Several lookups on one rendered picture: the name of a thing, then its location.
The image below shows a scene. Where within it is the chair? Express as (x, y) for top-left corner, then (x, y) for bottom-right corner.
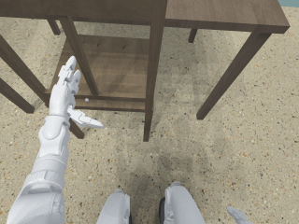
(0, 0), (168, 142)

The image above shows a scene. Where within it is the robot thigh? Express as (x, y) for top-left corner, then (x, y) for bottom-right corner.
(96, 192), (130, 224)
(164, 186), (206, 224)

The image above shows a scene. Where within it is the table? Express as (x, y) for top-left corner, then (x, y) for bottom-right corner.
(0, 0), (291, 120)

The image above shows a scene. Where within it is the right robot hand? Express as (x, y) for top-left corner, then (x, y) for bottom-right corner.
(226, 205), (253, 224)

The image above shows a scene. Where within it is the right robot thigh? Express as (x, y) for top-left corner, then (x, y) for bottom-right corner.
(164, 186), (206, 224)

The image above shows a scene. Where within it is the left robot hand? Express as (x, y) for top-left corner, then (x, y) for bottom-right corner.
(49, 56), (104, 129)

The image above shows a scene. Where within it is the robot left forearm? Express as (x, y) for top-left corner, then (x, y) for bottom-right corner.
(6, 115), (70, 224)

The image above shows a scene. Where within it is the left robot thigh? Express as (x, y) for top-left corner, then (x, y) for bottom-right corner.
(96, 192), (130, 224)

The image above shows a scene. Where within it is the robot left upper arm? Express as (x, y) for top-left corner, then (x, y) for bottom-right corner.
(8, 191), (65, 224)

